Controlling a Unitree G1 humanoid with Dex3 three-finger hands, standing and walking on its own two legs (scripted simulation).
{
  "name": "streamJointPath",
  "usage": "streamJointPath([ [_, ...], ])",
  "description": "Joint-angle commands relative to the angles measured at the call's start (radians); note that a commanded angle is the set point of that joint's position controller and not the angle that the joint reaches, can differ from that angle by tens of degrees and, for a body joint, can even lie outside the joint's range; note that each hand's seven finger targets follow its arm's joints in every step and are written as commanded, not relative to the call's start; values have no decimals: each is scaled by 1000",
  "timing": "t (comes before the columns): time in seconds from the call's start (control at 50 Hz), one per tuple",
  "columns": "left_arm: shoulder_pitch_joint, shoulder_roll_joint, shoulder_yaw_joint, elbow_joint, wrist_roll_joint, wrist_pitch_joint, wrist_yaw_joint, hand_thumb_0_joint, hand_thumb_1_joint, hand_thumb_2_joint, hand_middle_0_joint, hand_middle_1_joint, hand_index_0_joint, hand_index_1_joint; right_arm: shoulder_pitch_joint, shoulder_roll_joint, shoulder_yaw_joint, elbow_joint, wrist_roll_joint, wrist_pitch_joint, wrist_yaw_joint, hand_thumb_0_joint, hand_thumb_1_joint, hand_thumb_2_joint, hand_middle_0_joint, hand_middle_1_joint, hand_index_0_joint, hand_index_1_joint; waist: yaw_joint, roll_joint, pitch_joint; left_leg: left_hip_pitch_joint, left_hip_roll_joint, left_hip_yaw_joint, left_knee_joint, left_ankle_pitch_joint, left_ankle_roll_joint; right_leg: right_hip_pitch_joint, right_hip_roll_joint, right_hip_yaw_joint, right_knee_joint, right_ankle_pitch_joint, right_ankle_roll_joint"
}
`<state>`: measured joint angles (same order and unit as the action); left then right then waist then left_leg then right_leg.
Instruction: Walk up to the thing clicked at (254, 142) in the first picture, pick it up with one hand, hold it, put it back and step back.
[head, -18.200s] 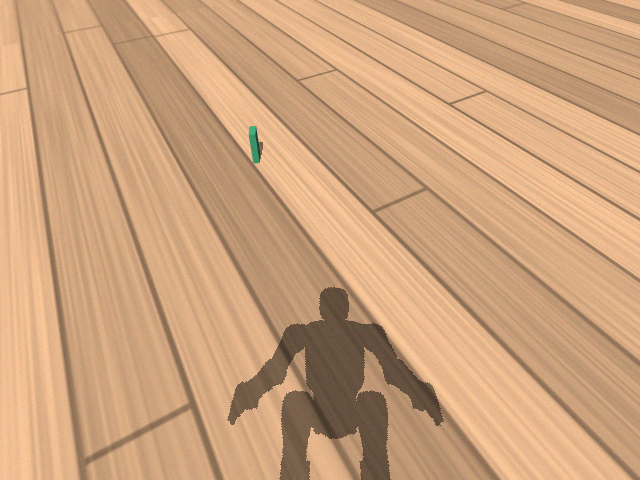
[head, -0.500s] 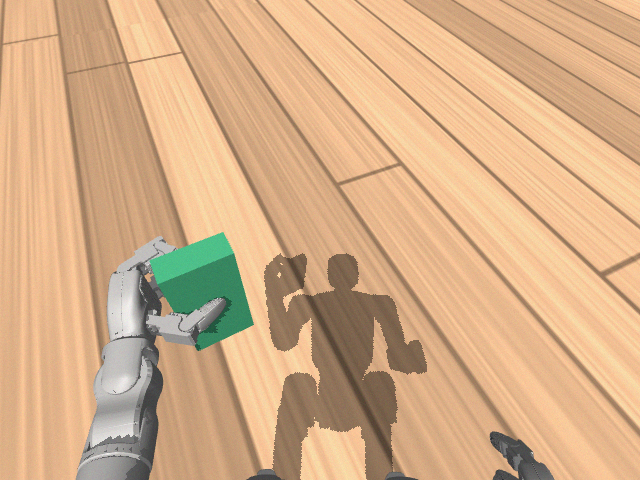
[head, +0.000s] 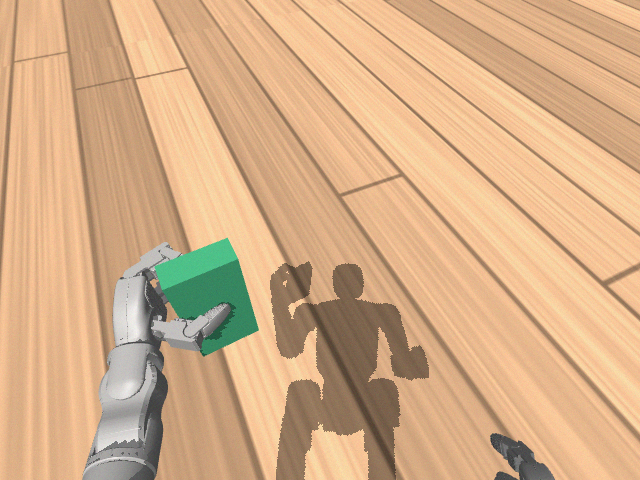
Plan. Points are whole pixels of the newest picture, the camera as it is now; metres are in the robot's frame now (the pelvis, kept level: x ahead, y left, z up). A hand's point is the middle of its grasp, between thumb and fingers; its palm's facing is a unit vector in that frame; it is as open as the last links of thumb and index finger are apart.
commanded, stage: hold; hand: left
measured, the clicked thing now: (214, 302) +0.34 +0.15 +0.04
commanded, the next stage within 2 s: crouch in 0.10 s
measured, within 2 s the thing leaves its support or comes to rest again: neither
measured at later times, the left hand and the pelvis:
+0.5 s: hand (196, 321) +0.33 +0.18 +0.01, palm faces +0.21 -0.98 +0.03, open 8.2 cm; pelvis -0.01 -0.01 -0.01, yaw +0 degrees
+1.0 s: hand (217, 368) +0.36 +0.21 -0.23, palm faces +0.26 -0.97 +0.00, open 8.2 cm; pelvis -0.05 +0.00 -0.21, yaw -2 degrees
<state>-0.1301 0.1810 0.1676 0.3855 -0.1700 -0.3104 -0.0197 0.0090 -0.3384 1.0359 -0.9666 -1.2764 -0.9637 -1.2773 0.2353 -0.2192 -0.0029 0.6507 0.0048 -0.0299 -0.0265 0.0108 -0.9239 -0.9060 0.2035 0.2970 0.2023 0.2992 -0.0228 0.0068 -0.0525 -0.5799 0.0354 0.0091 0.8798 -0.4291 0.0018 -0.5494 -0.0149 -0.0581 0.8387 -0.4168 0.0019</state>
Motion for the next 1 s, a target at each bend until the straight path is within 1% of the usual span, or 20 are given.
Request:
streamJointPath([
  [0.0, -237, 126, 39, -223, -11, -71, -9, 0, 125, 1240, -1284, -1418, -1283, -1435, -18, -141, -54, -118, 5, -39, -11, 0, -923, -905, 200, 300, 200, 300, 2, 18, -275, 157, -20, -18, -133, 308, 2, 140, 28, 13, -107, 329, -13],
  [0.16, -234, 112, 26, -255, -12, -81, -11, 0, 135, 1233, -1297, -1419, -1296, -1435, -54, -137, -51, -130, 8, -47, -8, 0, -918, -904, 200, 300, 200, 300, 7, 17, -208, 141, -23, -16, -179, 145, 3, 106, 28, 11, -143, 184, -13],
  [0.18, -225, 127, 41, -265, -14, -85, -9, 0, 202, 1279, -1261, -1405, -1256, -1426, -51, -136, -51, -131, 7, -48, -11, 0, -896, -906, 200, 301, 200, 301, 10, 24, -251, 163, -24, -13, -169, 182, 2, 127, 26, 14, -143, 217, -12],
  [0.2, -228, 112, 25, -252, -11, -82, -10, 0, 122, 1202, -1181, -1325, -1176, -1346, -46, -137, -52, -129, 7, -48, -11, 0, -886, -901, 200, 300, 200, 300, -3, 5, -250, 162, -24, -13, -165, 200, 5, 134, 26, 16, -143, 239, -10],
  [0.22, -209, 109, 25, -235, -10, -79, -8, 0, 123, 1227, -1197, -1314, -1204, -1323, -46, -138, -52, -124, 7, -50, -11, 0, -895, -903, 200, 300, 200, 300, 0, -9, -236, 156, -23, -15, -166, 217, 5, 141, 26, 13, -138, 255, -9],
  [0.28, -253, 109, 43, -201, -8, -89, 0, 0, 92, 1245, -1206, -1331, -1212, -1344, -47, -136, -53, -110, 6, -51, -8, 0, -900, -904, 199, 299, 200, 300, -7, -18, -177, 111, -21, -14, -154, 181, 8, 80, 23, 16, -134, 223, -9],
  [0.34, -207, 69, 45, -101, -12, -105, 4, 0, 95, 1235, -1203, -1329, -1212, -1339, -51, -136, -58, -104, 0, -54, -1, 0, -896, -903, 199, 300, 200, 300, -9, -59, -157, 50, -22, -16, -132, 127, 13, 43, 18, 18, -121, 178, -7],
  [0.36, -244, 98, 69, -92, -8, -120, 9, 0, 104, 1230, -1205, -1331, -1216, -1337, -48, -137, -58, -101, -2, -55, 1, 0, -896, -902, 199, 299, 200, 299, -11, -36, -150, 33, -27, -11, -121, 107, 14, 20, 13, 27, -114, 164, -6],
  [0.42, -267, 98, 65, -39, 7, -168, 3, 0, 114, 1231, -1200, -1344, -1219, -1343, -39, -139, -63, -89, -10, -60, 8, 0, -894, -900, 199, 299, 200, 299, -17, -22, -197, 3, -28, -16, -66, 134, 11, -24, 11, 31, -50, 189, -10],
  [0.46, -297, 121, 86, 11, 14, -213, -4, 0, 113, 1235, -1204, -1355, -1224, -1353, -27, -140, -65, -72, -21, -66, 16, 0, -896, -900, 199, 299, 200, 299, -27, -9, -259, -35, -29, -21, 3, 179, 12, -66, 10, 34, 14, 230, -12],
  [0.48, -320, 162, 129, 25, 15, -239, -7, 0, 107, 1237, -1194, -1349, -1210, -1351, -21, -144, -66, -64, -23, -70, 20, 0, -900, -902, 199, 299, 200, 299, -17, 1, -284, -62, -31, -22, 43, 194, 15, -99, 8, 38, 49, 240, -13],
  [0.52, -373, 153, 119, 76, 12, -295, -24, 0, 127, 1247, -1218, -1364, -1231, -1368, -17, -145, -68, -58, -30, -71, 32, 0, -904, -903, 199, 299, 200, 299, -32, -9, -302, -148, -31, -30, 116, 142, 17, -187, 10, 40, 116, 190, -14],
  [0.54, -333, 114, 103, 136, 5, -317, -33, 0, 145, 1255, -1232, -1379, -1248, -1380, -22, -145, -66, -63, -34, -74, 38, 0, -902, -902, 199, 299, 200, 299, -37, -18, -333, -177, -32, -31, 158, 144, 18, -229, 11, 37, 155, 184, -14],
  [0.6, -422, 175, 140, 159, 3, -403, -43, 0, 201, 1268, -1241, -1382, -1256, -1383, -30, -161, -69, -68, -42, -78, 52, 0, -900, -901, 199, 299, 200, 299, -35, 24, -411, -327, -39, -39, 295, 84, 16, -371, 12, 47, 279, 116, -18],
  [0.62, -364, 131, 120, 260, -1, -415, -52, 0, 205, 1272, -1243, -1382, -1255, -1385, -31, -161, -64, -71, -45, -78, 58, 0, -895, -899, 199, 299, 199, 299, -39, 9, -440, -361, -37, -44, 338, 101, 17, -409, 13, 44, 319, 122, -19],
  [0.66, -428, 155, 119, 244, 1, -453, -61, 0, 195, 1273, -1256, -1379, -1263, -1387, -29, -172, -65, -68, -47, -76, 66, 0, -894, -900, 199, 299, 199, 299, -32, 63, -494, -408, -35, -51, 403, 75, 10, -520, 16, 45, 398, 80, -25],
  [0.7, -430, 150, 123, 269, -10, -474, -70, 0, 168, 1281, -1246, -1378, -1252, -1389, -20, -190, -65, -73, -48, -71, 72, 0, -892, -899, 199, 299, 199, 299, -27, 61, -577, -440, -33, -59, 469, 129, 11, -570, 18, 37, 468, 111, -28],
  [0.74, -504, 196, 157, 227, -14, -500, -64, 0, 148, 1283, -1245, -1385, -1253, -1395, -10, -194, -65, -64, -54, -63, 77, 0, -895, -901, 199, 299, 200, 299, -26, 72, -638, -494, -33, -61, 534, 138, 12, -595, 16, 45, 525, 122, -26],
  [0.88, -527, 263, 248, 301, 14, -525, -24, 0, 141, 1257, -1242, -1348, -1238, -1368, -14, -216, -72, -39, -70, -24, 90, 0, -913, -909, 199, 300, 200, 300, -24, 38, -732, -657, -32, -62, 684, 170, 21, -696, 24, 43, 681, 158, -31],
  [0.98, -652, 225, 214, 395, 22, -549, -43, 0, 176, 1270, -1273, -1369, -1269, -1387, -20, -212, -69, -5, -84, -17, 100, 0, -918, -909, 199, 300, 199, 299, -85, 44, -706, -785, -24, -78, 801, 66, 18, -897, 27, 28, 793, 55, -34],
])
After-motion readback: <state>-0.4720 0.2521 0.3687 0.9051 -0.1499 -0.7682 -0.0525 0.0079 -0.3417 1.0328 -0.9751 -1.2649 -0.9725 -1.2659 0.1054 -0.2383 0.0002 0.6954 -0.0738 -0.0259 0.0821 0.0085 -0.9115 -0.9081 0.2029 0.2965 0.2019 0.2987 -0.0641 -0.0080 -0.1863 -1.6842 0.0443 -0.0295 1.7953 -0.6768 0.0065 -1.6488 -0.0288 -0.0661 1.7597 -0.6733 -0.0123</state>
